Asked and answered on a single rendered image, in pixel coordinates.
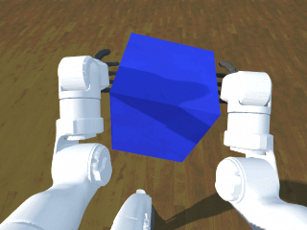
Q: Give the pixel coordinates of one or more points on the carton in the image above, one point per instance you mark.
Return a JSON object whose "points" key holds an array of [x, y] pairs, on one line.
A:
{"points": [[163, 99]]}

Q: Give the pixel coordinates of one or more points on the robot right hand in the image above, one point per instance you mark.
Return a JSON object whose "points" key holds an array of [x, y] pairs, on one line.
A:
{"points": [[231, 69]]}

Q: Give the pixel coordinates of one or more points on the right robot forearm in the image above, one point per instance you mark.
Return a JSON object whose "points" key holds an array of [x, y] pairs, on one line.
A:
{"points": [[249, 104]]}

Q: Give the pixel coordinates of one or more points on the robot left shin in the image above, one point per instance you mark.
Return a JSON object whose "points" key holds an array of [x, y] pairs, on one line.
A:
{"points": [[147, 222]]}

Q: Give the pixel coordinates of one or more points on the right robot upper arm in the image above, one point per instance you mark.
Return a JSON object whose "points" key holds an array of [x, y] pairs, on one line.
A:
{"points": [[251, 186]]}

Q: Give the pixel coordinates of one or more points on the left robot upper arm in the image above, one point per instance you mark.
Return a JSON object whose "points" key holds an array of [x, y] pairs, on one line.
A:
{"points": [[78, 171]]}

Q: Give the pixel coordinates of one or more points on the robot left thigh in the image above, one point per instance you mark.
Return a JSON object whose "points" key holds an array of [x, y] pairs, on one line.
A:
{"points": [[133, 212]]}

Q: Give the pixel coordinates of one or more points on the left robot forearm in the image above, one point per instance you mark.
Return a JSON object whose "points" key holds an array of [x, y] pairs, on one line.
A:
{"points": [[81, 80]]}

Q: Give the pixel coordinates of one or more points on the robot left hand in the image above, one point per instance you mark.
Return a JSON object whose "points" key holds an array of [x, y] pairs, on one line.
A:
{"points": [[102, 53]]}

